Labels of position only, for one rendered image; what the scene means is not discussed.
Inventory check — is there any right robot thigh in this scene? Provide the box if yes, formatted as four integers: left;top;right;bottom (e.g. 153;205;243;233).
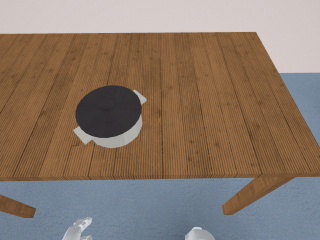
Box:
185;229;215;240

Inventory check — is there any pot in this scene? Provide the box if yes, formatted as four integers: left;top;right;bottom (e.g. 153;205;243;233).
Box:
73;90;147;148

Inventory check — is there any left robot hand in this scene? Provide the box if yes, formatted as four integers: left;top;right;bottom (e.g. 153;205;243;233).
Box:
62;217;93;240

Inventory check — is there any knob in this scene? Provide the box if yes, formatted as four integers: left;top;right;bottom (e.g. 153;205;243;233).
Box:
98;95;116;112

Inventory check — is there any table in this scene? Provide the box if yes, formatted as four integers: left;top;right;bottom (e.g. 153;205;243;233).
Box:
0;32;320;218

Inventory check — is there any lid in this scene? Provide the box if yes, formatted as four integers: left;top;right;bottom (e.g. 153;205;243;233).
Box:
75;85;142;138

